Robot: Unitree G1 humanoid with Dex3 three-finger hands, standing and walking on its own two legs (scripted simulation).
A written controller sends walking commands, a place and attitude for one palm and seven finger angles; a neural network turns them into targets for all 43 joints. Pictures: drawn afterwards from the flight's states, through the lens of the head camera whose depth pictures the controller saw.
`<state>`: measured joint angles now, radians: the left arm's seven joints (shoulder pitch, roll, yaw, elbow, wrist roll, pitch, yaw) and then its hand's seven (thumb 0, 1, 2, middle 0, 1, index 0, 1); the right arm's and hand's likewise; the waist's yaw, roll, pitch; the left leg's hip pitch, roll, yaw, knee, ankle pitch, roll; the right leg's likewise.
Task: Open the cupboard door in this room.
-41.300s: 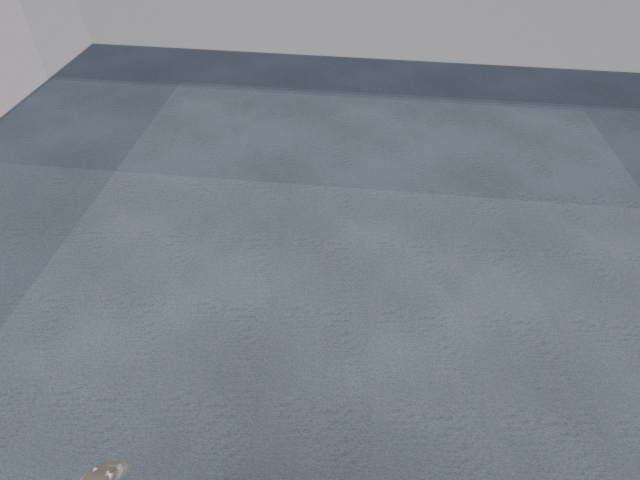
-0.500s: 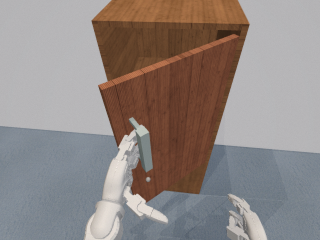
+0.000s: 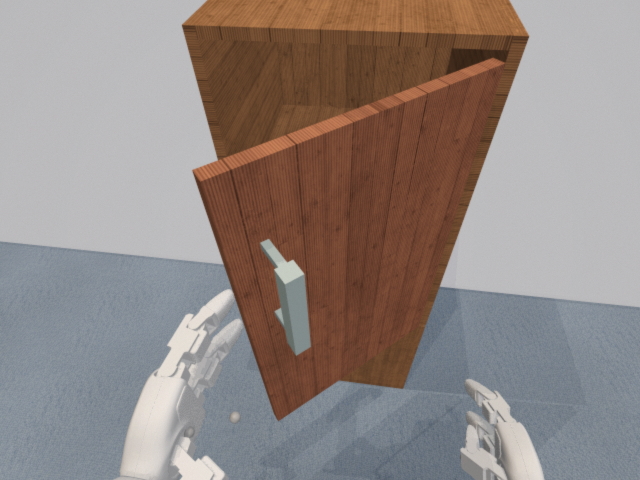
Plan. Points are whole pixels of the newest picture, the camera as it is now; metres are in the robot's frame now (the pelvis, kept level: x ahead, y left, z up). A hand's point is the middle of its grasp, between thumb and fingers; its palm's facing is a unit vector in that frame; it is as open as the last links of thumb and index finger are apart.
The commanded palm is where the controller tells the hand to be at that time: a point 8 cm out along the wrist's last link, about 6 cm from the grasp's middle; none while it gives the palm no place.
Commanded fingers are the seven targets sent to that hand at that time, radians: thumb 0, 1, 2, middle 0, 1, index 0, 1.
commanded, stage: slide the hand sideways off the handle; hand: left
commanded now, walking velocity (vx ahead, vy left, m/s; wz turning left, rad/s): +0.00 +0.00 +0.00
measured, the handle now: (285, 299) +0.29 +0.06 +0.11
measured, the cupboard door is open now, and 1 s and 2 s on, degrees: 42 42 42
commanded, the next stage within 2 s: draw the hand back to the body in 0.22 s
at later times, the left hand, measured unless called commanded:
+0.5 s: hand (198, 433) +0.15 +0.12 +0.12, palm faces -0.08 -0.99 -0.07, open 16.4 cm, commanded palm +0.12 +0.18 +0.13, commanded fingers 0.00 -0.50 0.30 -0.15 -0.30 -0.15 -0.30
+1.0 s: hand (111, 391) +0.17 +0.19 +0.15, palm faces +0.20 -0.93 -0.30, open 15.1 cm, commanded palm +0.12 +0.24 +0.18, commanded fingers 0.00 0.03 0.52 -0.17 -0.30 -0.17 -0.30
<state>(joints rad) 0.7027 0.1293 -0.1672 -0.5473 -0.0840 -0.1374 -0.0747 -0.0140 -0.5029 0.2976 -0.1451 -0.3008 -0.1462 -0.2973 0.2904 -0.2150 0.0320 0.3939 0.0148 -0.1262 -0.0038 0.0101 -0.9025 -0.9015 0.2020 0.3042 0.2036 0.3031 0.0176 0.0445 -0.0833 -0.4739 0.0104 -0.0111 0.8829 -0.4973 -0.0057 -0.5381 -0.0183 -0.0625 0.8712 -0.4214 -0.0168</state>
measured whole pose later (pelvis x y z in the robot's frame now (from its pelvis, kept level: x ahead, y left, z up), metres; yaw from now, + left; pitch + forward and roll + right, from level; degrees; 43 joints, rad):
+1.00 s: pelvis +0.00 +0.01 +0.02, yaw +0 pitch +0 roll -1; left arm 0.64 0.28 0.10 -0.57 -0.06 -0.03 0.06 -0.01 -0.29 0.39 -0.16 -0.30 -0.16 -0.30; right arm 0.26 -0.22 0.05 0.50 0.02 -0.20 -0.09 0.01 -0.90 -0.90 0.20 0.30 0.20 0.30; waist 0.05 0.06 -0.04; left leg -0.29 0.02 -0.01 0.72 -0.42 0.00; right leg -0.34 -0.01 -0.06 0.67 -0.33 -0.01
